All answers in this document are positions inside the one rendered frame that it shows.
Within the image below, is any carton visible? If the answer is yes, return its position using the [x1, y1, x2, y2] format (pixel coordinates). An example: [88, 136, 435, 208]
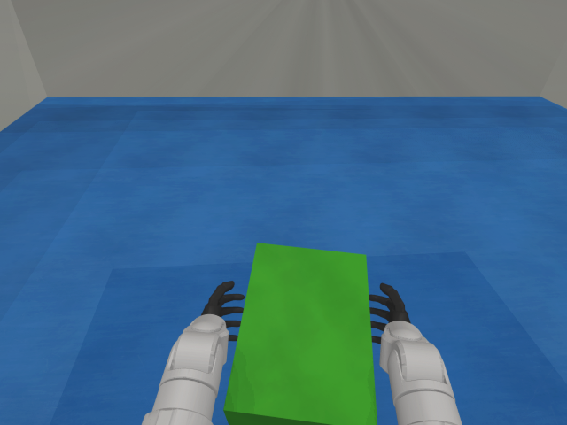
[223, 243, 377, 425]

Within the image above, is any left robot hand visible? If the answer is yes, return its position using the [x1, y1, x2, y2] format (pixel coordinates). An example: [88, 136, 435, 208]
[201, 281, 245, 341]

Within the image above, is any left robot forearm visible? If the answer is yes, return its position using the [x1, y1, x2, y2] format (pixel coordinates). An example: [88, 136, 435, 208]
[142, 314, 229, 425]

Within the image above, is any right robot hand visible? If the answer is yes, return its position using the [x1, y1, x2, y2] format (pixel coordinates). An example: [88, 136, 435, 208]
[369, 283, 411, 344]

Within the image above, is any right robot forearm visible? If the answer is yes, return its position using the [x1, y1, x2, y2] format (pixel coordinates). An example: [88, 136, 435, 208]
[379, 321, 462, 425]

